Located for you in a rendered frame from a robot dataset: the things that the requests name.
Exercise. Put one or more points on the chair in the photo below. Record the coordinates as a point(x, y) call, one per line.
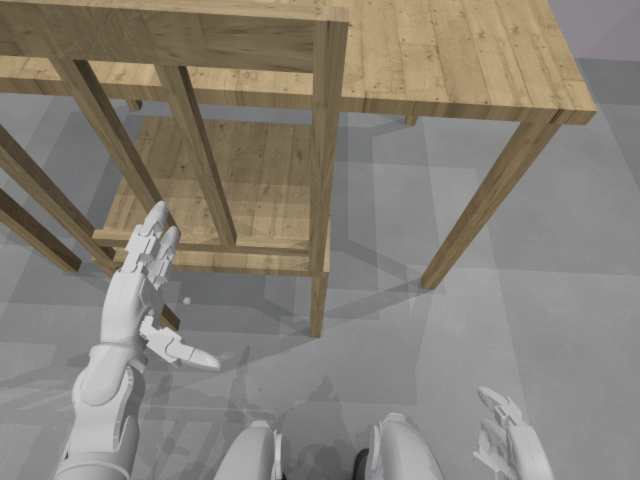
point(246, 197)

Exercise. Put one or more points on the table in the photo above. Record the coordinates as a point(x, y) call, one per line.
point(504, 60)

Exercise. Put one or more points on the robot left hand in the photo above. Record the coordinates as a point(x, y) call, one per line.
point(135, 289)

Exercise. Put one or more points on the right robot shin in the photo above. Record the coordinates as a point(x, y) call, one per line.
point(368, 472)

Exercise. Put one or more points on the robot right thigh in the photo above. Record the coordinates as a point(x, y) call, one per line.
point(399, 452)

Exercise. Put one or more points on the robot right hand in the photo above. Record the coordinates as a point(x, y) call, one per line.
point(521, 454)

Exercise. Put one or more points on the left robot forearm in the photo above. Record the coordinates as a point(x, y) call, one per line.
point(106, 396)

